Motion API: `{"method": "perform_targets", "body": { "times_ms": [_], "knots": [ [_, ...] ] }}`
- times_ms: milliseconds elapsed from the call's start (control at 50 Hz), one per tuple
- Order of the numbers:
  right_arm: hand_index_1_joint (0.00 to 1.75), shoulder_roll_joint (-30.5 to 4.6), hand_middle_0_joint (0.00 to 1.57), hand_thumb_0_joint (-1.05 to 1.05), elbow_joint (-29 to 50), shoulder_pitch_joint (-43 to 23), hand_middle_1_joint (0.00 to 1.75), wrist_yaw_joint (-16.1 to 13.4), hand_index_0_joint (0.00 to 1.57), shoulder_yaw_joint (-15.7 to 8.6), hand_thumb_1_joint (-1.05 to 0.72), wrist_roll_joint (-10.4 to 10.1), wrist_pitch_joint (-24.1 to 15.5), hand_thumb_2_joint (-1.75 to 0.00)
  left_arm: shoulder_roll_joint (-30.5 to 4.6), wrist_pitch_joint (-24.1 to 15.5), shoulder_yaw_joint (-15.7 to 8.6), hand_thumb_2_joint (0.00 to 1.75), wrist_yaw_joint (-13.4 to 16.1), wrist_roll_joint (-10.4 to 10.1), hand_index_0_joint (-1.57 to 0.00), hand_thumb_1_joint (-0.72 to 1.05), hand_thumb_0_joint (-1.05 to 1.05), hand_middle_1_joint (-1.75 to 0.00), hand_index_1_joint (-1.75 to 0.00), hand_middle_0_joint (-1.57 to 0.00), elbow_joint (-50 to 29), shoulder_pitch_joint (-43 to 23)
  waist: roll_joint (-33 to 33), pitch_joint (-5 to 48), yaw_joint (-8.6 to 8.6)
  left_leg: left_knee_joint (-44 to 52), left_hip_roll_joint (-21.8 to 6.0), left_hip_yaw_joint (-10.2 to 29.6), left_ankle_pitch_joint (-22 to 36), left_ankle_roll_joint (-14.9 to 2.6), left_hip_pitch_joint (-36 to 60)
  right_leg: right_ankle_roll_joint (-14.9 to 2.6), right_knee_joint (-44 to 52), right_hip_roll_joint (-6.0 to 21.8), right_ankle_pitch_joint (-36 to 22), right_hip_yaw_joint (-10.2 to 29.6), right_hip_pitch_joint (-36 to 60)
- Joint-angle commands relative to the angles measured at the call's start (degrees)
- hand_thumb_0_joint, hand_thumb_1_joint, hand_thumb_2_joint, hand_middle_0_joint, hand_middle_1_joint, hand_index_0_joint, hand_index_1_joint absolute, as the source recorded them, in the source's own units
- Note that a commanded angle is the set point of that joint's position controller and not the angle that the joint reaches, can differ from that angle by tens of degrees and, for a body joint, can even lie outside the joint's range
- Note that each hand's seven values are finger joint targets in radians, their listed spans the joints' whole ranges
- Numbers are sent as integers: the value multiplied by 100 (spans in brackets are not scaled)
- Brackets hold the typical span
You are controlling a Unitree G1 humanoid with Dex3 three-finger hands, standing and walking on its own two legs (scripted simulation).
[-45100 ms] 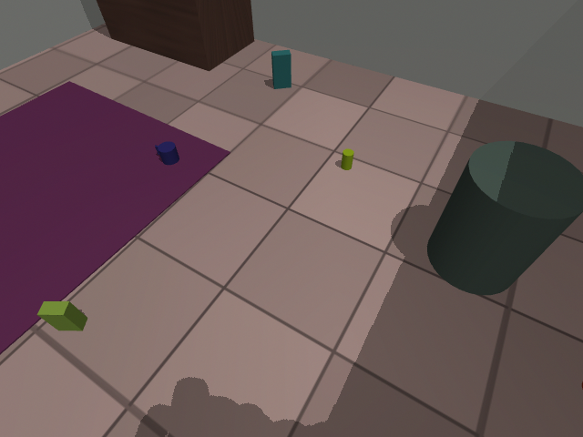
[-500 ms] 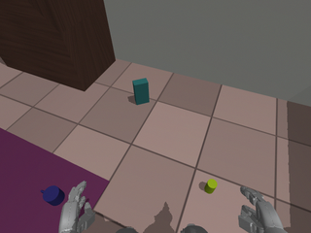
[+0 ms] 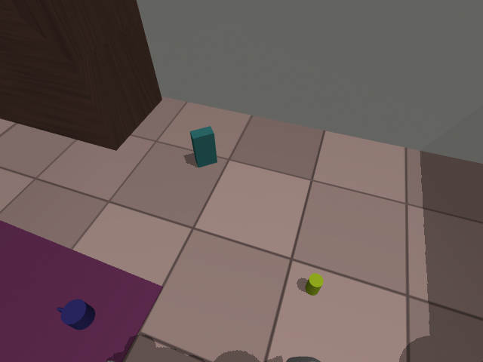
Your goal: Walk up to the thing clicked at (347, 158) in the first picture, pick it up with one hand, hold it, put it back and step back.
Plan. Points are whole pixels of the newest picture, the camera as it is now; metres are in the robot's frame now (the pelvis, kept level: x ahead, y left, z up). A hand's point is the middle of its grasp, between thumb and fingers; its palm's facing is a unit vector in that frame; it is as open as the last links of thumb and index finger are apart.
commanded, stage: stand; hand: right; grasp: from above
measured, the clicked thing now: (313, 284) +0.47 -0.28 -0.71
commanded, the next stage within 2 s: none
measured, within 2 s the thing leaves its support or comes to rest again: neither
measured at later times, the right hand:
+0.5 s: hand out of the picture +0.04 -0.24 -0.14, palm faces +0.03 +0.94 -0.35, open 7.4 cm
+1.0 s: hand out of the picture +0.06 -0.23 -0.14, palm faces +0.00 +0.94 -0.34, open 7.4 cm
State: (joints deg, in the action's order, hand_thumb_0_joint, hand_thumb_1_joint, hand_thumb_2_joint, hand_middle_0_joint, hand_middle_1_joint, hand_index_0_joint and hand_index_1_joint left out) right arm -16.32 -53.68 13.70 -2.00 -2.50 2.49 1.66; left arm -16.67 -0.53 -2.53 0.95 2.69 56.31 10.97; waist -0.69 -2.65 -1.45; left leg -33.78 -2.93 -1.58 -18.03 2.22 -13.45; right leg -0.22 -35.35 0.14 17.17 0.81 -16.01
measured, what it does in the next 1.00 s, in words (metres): stands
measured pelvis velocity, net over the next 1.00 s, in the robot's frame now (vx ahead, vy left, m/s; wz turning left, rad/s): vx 0.00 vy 0.01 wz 0.01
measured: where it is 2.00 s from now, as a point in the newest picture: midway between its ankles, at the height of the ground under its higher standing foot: outside the picture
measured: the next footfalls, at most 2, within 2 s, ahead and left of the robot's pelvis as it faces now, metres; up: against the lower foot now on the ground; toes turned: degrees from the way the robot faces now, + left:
none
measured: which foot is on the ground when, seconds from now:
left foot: down 0.00-1.00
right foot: down 0.00-1.00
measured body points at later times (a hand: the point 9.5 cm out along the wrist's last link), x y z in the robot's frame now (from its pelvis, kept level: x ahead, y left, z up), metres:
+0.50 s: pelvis -0.01 +0.00 +0.02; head -0.01 +0.01 +0.47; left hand +0.06 +0.28 -0.13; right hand +0.04 -0.29 -0.12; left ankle +0.00 +0.14 -0.73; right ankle +0.02 -0.12 -0.73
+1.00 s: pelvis +0.00 +0.01 +0.02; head +0.01 +0.01 +0.47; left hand +0.06 +0.30 -0.12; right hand +0.06 -0.28 -0.12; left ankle +0.00 +0.14 -0.73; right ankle +0.02 -0.12 -0.73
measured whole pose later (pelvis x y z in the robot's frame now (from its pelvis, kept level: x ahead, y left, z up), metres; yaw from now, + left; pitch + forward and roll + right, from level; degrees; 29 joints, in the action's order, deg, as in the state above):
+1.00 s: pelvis +0.00 +0.01 +0.02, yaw +0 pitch -3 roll +0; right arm -17.4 -66.6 7.0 -0.9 -1.7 1.5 0.0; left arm -18.2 -0.3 -0.9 0.6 1.3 65.6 7.5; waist -1.1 -3.7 -0.4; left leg -19.0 -2.1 -1.7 -10.6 1.7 -5.1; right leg 0.6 -20.6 0.9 9.9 0.6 -7.5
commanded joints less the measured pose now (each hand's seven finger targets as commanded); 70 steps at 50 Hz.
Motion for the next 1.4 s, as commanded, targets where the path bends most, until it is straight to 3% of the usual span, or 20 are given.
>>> {"method": "perform_targets", "body": {
  "times_ms": [0,100,260,420,840,960,1040,1120,1200,1380],
  "knots": [
    [30,-976,20,0,58,-344,30,-64,20,-206,-90,-51,-221,-90,-1010,-102,-176,90,98,-56,-20,90,0,-30,-30,-20,-216,-289,-80,207,59,968,-257,342,664,-287,324,-197,1280,459,-523,647,278],
    [30,-1053,20,0,-376,-309,30,-57,20,-172,-90,-54,-235,-90,-1047,-67,-173,90,101,-98,-20,90,0,-30,-30,-20,65,-294,-16,75,71,1314,-302,378,649,-258,428,-153,1562,477,-393,626,471],
    [30,-1086,20,0,-727,-414,30,-48,20,-133,-90,-65,-239,-90,-1075,-93,-122,90,96,-123,-20,90,0,-30,-30,-20,313,-375,74,85,40,1527,-372,360,938,-236,676,-129,1790,533,-896,616,666],
    [30,-1176,20,0,-891,-522,30,-6,20,-125,-90,-68,-228,-90,-1111,-65,-88,90,64,-120,-20,90,0,-30,-30,-20,458,-450,-6,-127,49,1664,-340,352,572,-225,592,-82,2041,542,-231,649,502],
    [30,-1303,20,0,-963,-833,30,44,20,-120,-90,-125,-279,-90,-1236,-64,-3,90,32,-153,-20,90,0,-30,-30,-20,601,-471,81,109,121,1840,-448,459,838,-255,723,-107,1890,610,-796,533,731],
    [30,-1302,20,0,-959,-858,30,52,20,-117,-90,-136,-288,-90,-1254,-97,6,90,48,-155,-20,90,0,-30,-30,-20,620,-503,29,260,120,1781,-452,433,1279,-259,862,-85,1856,646,-1441,487,882],
    [30,-1267,20,0,-991,-825,30,66,20,-101,-90,-136,-266,-90,-1294,-87,4,90,44,-166,-20,90,0,-30,-30,-20,632,-553,65,179,105,1821,-429,415,1069,-252,826,-84,1926,655,-1130,509,844],
    [30,-1295,20,0,-952,-869,30,64,20,-107,-90,-132,-286,-90,-1325,-104,6,90,43,-168,-20,90,0,-30,-30,-20,605,-616,84,309,100,1806,-443,391,1421,-230,864,-102,1848,672,-1622,477,979],
    [30,-1314,20,0,-960,-911,30,71,20,-118,-90,-149,-276,-90,-1347,-93,2,90,49,-162,-20,90,0,-30,-30,-20,634,-595,72,265,123,1826,-459,430,1255,-248,850,-102,1874,685,-1361,470,971],
    [30,-1329,20,0,-925,-958,30,86,20,-111,-90,-160,-285,-90,-1362,-120,5,90,25,-178,-20,90,0,-30,-30,-20,597,-679,93,350,121,1794,-460,396,1382,-256,905,-87,1883,713,-1720,484,1031]
  ]
}}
